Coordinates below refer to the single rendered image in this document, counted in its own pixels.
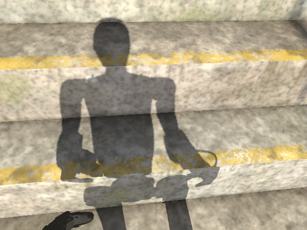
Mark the robot left hand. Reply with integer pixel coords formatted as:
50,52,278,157
42,211,94,230

